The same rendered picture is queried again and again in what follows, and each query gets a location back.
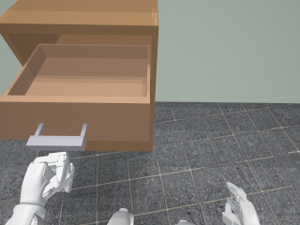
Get robot right hand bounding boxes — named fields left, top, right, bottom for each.
left=222, top=182, right=261, bottom=225

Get left robot shin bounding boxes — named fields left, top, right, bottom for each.
left=119, top=208, right=128, bottom=212

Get robot left hand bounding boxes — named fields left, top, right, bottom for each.
left=20, top=152, right=75, bottom=206

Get robot left forearm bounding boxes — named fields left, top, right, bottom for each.
left=5, top=202, right=47, bottom=225

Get drawer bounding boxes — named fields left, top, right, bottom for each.
left=0, top=43, right=151, bottom=142

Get robot left thigh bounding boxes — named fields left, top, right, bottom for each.
left=107, top=211, right=134, bottom=225

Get handle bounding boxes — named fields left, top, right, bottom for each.
left=26, top=123, right=88, bottom=151

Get cabinet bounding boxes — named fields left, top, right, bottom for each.
left=0, top=0, right=159, bottom=152

